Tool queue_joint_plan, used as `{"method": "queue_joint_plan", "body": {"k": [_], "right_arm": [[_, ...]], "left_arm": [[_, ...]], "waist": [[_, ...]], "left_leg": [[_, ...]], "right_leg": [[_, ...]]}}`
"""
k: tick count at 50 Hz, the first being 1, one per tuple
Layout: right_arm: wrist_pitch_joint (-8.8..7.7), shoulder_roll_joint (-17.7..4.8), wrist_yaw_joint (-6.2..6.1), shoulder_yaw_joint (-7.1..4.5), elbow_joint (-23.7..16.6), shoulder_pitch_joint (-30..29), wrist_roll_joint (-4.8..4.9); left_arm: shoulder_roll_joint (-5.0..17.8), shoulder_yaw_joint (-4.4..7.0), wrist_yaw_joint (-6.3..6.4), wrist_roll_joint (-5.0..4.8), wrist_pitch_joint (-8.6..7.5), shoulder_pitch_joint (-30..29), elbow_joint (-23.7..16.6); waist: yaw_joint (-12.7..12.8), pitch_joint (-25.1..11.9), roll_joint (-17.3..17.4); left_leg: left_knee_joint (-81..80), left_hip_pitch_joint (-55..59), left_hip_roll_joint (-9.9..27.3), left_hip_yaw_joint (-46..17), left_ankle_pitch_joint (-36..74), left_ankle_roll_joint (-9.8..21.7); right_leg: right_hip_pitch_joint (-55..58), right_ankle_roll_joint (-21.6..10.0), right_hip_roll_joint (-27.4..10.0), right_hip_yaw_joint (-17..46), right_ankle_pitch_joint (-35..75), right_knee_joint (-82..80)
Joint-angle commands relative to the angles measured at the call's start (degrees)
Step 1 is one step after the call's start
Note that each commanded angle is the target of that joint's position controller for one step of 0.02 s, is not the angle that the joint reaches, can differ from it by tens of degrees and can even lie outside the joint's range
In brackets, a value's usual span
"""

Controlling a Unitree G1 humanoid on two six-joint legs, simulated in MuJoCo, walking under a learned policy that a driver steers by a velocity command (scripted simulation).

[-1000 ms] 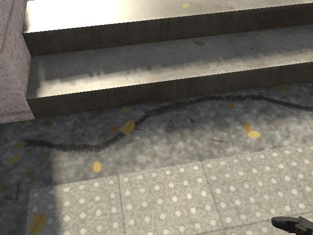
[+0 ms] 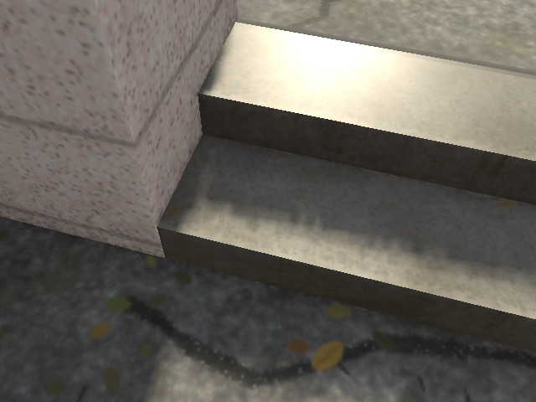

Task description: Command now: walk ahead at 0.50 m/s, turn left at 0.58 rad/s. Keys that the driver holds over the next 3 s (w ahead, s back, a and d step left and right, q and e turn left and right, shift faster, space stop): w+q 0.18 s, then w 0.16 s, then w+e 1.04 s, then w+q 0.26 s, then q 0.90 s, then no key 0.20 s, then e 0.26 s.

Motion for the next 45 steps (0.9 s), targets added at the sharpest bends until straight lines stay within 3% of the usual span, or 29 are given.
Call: {"method": "queue_joint_plan", "body": {"k": [1,2,3,5,9,15,18,20,21,22,23,24,25,26,27,29,31,34,36,38,40,41,42,43,44,45], "right_arm": [[-0.09,-10.42,-1.22,-3.58,0.87,11.49,1.00],[-0.29,-8.65,-1.25,-2.88,0.99,9.53,1.47],[-0.62,-7.69,-1.07,-2.43,0.80,8.19,1.54],[-1.58,-8.56,-0.74,-2.68,1.87,8.76,1.55],[-2.05,-9.47,-0.70,-3.15,3.88,11.78,1.45],[-3.00,-9.56,-1.07,-3.07,7.20,16.29,1.20],[-3.46,-10.88,-1.84,-3.11,8.04,14.97,1.14],[-3.61,-9.68,-1.96,-2.42,8.98,14.48,0.99],[-3.77,-7.23,-1.95,-1.38,8.51,13.84,1.00],[-3.95,-4.25,-1.94,-0.58,6.29,17.33,2.79],[-3.83,-6.42,-2.11,-0.55,6.87,15.93,0.71],[-3.45,-7.36,-1.78,-0.74,7.54,13.50,-0.01],[-3.56,-7.28,-1.53,-0.52,7.50,10.89,-0.02],[-3.53,-6.58,-1.33,-0.26,7.20,9.23,-0.08],[-3.25,-6.21,-1.25,0.08,7.11,8.96,-0.99],[-2.78,-4.84,-1.04,0.83,7.29,8.42,-1.67],[-2.51,-3.84,-0.80,1.50,6.48,5.78,-1.47],[-2.49,-2.58,-0.94,2.46,4.36,-1.90,-1.19],[-2.52,-2.40,-1.25,2.94,3.67,-4.80,-0.65],[-2.67,-2.79,-1.89,3.03,3.84,-4.42,-0.06],[-3.17,-3.49,-2.84,2.67,5.19,1.21,0.32],[-3.55,-3.27,-3.56,2.38,6.51,6.24,-0.23],[-4.15,-6.23,-4.43,1.33,7.36,11.70,-0.88],[-4.29,-10.20,-5.24,0.37,7.29,18.50,-2.45],[-3.11,-15.12,-5.33,-1.14,7.56,15.93,-2.06],[-2.61,-10.53,-4.89,-0.98,7.23,13.75,-1.28]], "left_arm": [[5.46,0.23,-0.16,-0.01,-1.67,-3.90,-7.37],[5.46,0.12,-0.01,0.78,-1.02,-2.16,-7.03],[5.64,0.07,0.01,1.24,-0.16,-0.18,-6.08],[4.96,-0.15,-0.15,1.21,0.87,0.06,-6.12],[3.34,-1.01,-0.34,1.04,0.84,-8.92,-8.55],[3.11,-1.46,-1.08,0.31,-0.64,-15.86,-10.03],[4.72,-0.91,-0.87,0.30,-1.12,-13.61,-9.60],[5.85,-0.17,0.28,0.65,-1.94,-4.92,-6.47],[8.79,0.65,0.99,1.25,-2.53,3.51,-4.89],[16.35,2.58,1.08,1.55,-2.38,8.95,-3.96],[13.20,2.12,0.27,-0.06,-1.71,6.31,-2.88],[9.90,1.46,-0.43,-0.77,-1.51,2.27,-3.56],[6.86,0.60,-0.64,-0.84,-1.34,-0.11,-3.82],[5.53,0.05,-0.46,-0.86,-1.42,-0.91,-3.51],[5.69,0.02,-0.09,-1.25,-1.63,-0.71,-2.86],[6.64,0.23,0.07,-1.31,-2.19,0.91,-1.25],[7.22,0.45,0.11,-1.49,-2.21,2.03,-0.30],[7.45,0.80,0.55,-1.46,-1.63,2.54,0.50],[8.49,1.40,0.55,-0.85,-1.59,3.65,1.06],[8.09,1.71,0.50,-0.65,-1.55,4.55,1.76],[7.77,1.85,0.72,-0.94,-1.48,1.95,0.85],[7.91,2.04,0.47,-1.62,-1.44,-0.26,0.23],[6.26,1.65,0.16,-2.69,-2.18,-1.21,-0.39],[0.81,0.09,0.33,-3.49,-2.64,-2.61,-2.47],[-0.34,-0.30,0.84,-2.45,-1.69,3.32,-3.67],[2.85,0.08,1.18,0.03,-0.16,3.29,-2.09]], "waist": [[-4.73,-7.50,2.47],[-2.33,-6.00,3.60],[-1.05,-6.83,4.06],[-0.34,-6.92,3.70],[-3.31,-2.30,4.41],[-6.63,-1.70,4.40],[-4.84,-0.93,4.81],[-0.67,-4.51,2.78],[3.34,-10.46,-1.19],[2.78,-15.00,-14.70],[0.46,-11.25,-12.36],[-1.12,-5.73,-6.43],[-1.61,-3.87,-3.51],[-2.32,-1.91,-3.43],[-3.06,-1.96,-4.11],[-3.54,-4.16,-4.32],[-3.48,-5.27,-3.70],[-1.93,-3.54,-5.42],[-0.62,-3.51,-6.19],[-0.49,-5.28,-6.54],[-3.50,-7.98,-4.97],[-6.81,-9.23,-3.46],[-9.52,-11.55,0.50],[-12.15,-16.09,9.17],[-5.79,-14.74,14.10],[-4.95,-10.94,5.40]], "left_leg": [[-20.55,27.67,15.97,-26.37,8.91,10.19],[-21.29,22.09,13.51,-22.68,12.96,9.35],[-21.87,19.03,12.23,-20.36,15.05,9.25],[-23.29,15.59,10.75,-18.71,15.91,10.39],[-27.83,15.80,10.12,-20.59,3.35,10.72],[-25.39,20.73,11.37,-19.81,7.40,7.52],[-22.57,23.09,13.49,-20.89,13.18,5.36],[-10.87,23.27,9.92,-15.94,28.16,2.93],[2.72,19.18,6.56,-11.99,26.37,1.23],[20.24,3.22,-2.71,-4.60,4.48,-1.67],[23.59,-4.73,-2.62,-6.81,-15.71,-1.25],[26.71,-6.30,1.40,-7.32,-11.90,-0.96],[26.01,-5.53,3.13,-6.42,-8.52,-0.91],[23.51,-4.82,4.74,-5.77,-6.49,-1.31],[21.14,-3.13,5.38,-5.16,-5.10,-2.08],[19.31,-0.91,4.58,-3.37,-3.46,-3.93],[14.77,-0.83,3.80,-1.76,-3.14,-5.54],[3.08,0.65,2.62,-0.13,0.57,-6.85],[-2.49,2.45,2.15,0.10,2.51,-7.05],[-3.98,4.83,2.04,-0.29,3.13,-6.49],[-6.16,13.49,0.51,-0.50,2.46,-5.11],[-10.89,20.01,-0.04,0.59,3.64,-4.10],[-15.05,29.78,5.03,-4.57,4.26,-2.65],[-20.03,38.40,20.32,-19.94,1.45,0.70],[-24.47,38.87,29.87,-38.22,-0.84,7.03],[-23.63,33.95,30.18,-38.49,-17.78,10.31]], "right_leg": [[-24.99,-1.30,-1.33,5.32,6.58,5.45],[-20.50,-0.95,-1.84,5.45,6.40,2.25],[-16.69,-0.59,-1.87,5.37,6.25,0.39],[-14.33,0.20,-1.00,4.30,6.72,-3.33],[-19.05,1.21,-0.69,4.57,15.18,-15.75],[-14.57,-0.02,1.99,3.54,22.89,-30.80],[-10.06,-2.11,3.16,2.96,18.47,-34.75],[2.06,-4.60,5.75,1.25,16.55,-40.11],[12.17,-7.51,-0.89,9.13,12.85,-42.27],[24.63,-14.73,-13.70,34.24,7.76,-48.24],[22.36,-16.05,-15.78,45.41,5.57,-53.91],[17.60,-16.01,-13.90,38.43,3.25,-52.61],[13.67,-15.35,-10.95,33.16,8.16,-53.40],[10.91,-14.11,-8.28,27.73,16.30,-54.08],[9.65,-13.31,-6.26,23.94,24.74,-53.99],[9.49,-13.64,-4.06,19.57,40.07,-52.54],[9.17,-14.15,-2.69,17.42,43.69,-51.84],[6.21,-12.98,0.03,16.32,39.71,-52.01],[6.00,-12.44,-0.27,17.48,40.84,-50.49],[7.01,-11.92,-1.55,19.36,43.28,-47.47],[4.42,-10.96,-1.14,20.80,51.48,-41.28],[2.55,-10.14,0.61,20.14,54.96,-35.03],[-3.26,-8.08,4.36,18.56,49.09,-24.48],[-11.62,-6.64,8.69,12.55,26.26,-7.17],[-24.93,-5.95,13.95,8.12,-5.81,2.24],[-28.97,-6.23,7.51,8.49,-5.07,11.03]]}}
Next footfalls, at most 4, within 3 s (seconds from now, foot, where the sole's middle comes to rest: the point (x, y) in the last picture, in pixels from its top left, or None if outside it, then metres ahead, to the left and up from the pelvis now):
0.42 right None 0.39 -0.10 -0.75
0.86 left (252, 341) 0.57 0.08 -0.75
1.34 right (378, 235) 0.81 -0.22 -0.60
1.84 left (373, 94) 1.16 -0.21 -0.44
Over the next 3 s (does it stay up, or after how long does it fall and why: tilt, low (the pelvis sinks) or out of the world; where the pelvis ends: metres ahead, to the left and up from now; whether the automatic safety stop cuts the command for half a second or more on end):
stays up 1.13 -0.30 0.32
